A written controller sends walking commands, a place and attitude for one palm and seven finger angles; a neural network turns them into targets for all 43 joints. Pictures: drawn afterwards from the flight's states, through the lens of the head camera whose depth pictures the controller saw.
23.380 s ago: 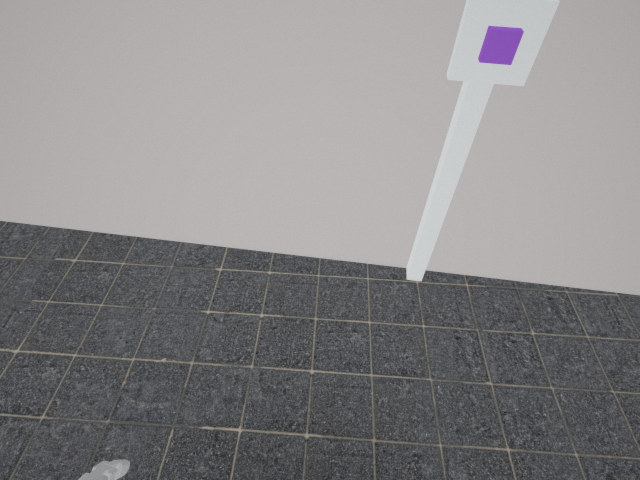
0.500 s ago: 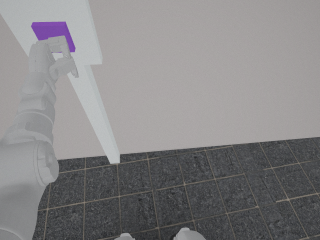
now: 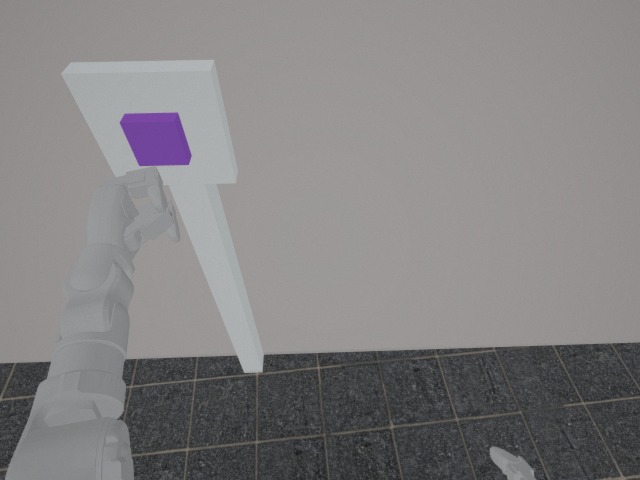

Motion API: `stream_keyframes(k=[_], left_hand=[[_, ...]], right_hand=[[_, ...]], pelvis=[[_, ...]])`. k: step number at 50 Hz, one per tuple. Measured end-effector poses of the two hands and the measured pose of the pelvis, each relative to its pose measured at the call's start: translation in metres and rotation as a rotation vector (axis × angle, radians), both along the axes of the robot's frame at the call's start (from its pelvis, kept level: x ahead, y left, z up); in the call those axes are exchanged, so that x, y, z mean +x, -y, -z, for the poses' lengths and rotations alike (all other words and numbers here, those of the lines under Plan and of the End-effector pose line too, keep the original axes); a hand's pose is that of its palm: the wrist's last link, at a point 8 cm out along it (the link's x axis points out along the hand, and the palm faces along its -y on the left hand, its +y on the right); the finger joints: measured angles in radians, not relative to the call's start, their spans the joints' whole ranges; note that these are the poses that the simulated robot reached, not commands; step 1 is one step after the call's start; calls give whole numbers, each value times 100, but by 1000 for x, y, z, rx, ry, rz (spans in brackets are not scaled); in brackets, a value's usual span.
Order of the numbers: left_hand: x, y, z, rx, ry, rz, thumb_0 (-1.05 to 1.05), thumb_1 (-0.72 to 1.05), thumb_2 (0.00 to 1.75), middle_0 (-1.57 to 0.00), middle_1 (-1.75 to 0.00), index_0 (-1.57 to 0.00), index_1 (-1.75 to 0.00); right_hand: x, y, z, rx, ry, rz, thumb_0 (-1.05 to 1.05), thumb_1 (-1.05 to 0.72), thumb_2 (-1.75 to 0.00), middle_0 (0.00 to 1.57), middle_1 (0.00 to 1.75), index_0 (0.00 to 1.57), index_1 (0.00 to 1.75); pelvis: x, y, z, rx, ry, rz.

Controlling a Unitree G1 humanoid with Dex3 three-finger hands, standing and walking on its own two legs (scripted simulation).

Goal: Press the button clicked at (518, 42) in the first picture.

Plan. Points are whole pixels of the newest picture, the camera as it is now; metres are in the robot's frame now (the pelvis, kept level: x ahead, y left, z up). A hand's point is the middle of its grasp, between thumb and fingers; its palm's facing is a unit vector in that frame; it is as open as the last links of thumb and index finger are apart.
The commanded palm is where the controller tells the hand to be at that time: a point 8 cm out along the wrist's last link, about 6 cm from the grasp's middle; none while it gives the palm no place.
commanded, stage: pull the fist back off the button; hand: left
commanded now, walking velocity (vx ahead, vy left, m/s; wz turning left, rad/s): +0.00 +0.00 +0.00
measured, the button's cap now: (158, 138) +0.52 +0.24 +0.16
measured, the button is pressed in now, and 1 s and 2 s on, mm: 0 0 0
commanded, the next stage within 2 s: draw the hand back to the body in 0.20 s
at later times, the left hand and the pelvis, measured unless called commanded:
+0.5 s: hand (156, 236) +0.35 +0.20 +0.15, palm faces +0.06 -1.00 +0.00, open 3.1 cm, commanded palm +0.30 +0.25 +0.14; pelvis -0.02 +0.00 +0.00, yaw +1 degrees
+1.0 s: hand (80, 333) +0.23 +0.23 +0.16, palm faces +0.29 -0.93 -0.21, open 3.1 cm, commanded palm +0.19 +0.27 +0.17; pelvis -0.03 +0.00 +0.02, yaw +2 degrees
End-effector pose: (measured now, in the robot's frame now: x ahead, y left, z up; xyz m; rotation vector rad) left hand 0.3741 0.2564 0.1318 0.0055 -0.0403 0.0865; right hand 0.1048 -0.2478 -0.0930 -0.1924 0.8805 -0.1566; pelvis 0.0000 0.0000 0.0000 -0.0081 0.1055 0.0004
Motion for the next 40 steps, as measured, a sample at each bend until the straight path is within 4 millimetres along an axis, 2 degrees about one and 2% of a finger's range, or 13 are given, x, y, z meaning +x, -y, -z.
stream_keyframes(k=[6,11,16,19,22,27,31,35,40], left_hand=[[-30,-5,-2,0,-16,10,2,90,90,-130,-150,-130,-150],[-39,-2,-3,-9,-33,14,2,90,90,-130,-150,-131,-150],[-31,5,-7,-2,-37,22,2,90,90,-130,-150,-131,-150],[-28,10,-11,1,-23,33,2,90,90,-130,-150,-131,-150],[-33,11,-15,-3,-1,41,2,90,90,-130,-150,-130,-150],[-59,-1,-13,-3,-4,16,2,90,90,-129,-150,-130,-150],[-87,-13,-14,15,-3,-11,2,90,90,-129,-150,-130,-150],[-112,-15,-22,25,25,-7,2,90,90,-130,-150,-130,-150],[-131,-12,-27,19,21,16,2,90,90,-130,-150,-131,-150]], right_hand=[[33,-5,-10,-9,77,-53,1,-91,-90,20,30,20,30],[49,-12,-16,-19,124,-89,1,-91,-90,20,30,20,30],[46,-18,-17,-22,133,-102,1,-91,-90,20,30,20,30],[36,-20,-14,-12,122,-90,1,-91,-90,20,30,20,30],[24,-20,-11,6,113,-67,1,-90,-90,20,30,20,30],[7,-18,-9,23,96,-35,2,-90,-90,20,30,20,30],[5,-16,-11,13,104,-39,2,-90,-90,20,30,20,30],[16,-18,-17,-2,151,-65,2,-90,-90,20,30,20,30],[39,-26,-31,-7,243,-102,2,-90,-90,20,30,20,30]], pelvis=[[-2,1,-2,-1,35,-25],[-9,1,-2,0,56,-46],[-17,2,-1,1,59,-55],[-20,1,-2,2,56,-44],[-18,-1,-3,5,60,-25],[-16,-2,-5,9,85,-6],[-18,-3,-6,8,111,-9],[-22,-4,-7,5,133,-24],[-28,-4,-8,5,151,-36]])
